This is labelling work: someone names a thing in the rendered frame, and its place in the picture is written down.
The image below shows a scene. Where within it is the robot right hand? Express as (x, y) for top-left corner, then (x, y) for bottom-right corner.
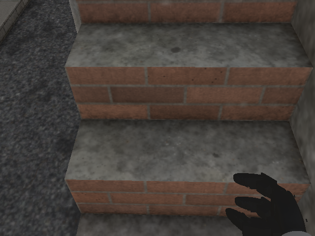
(225, 172), (307, 236)

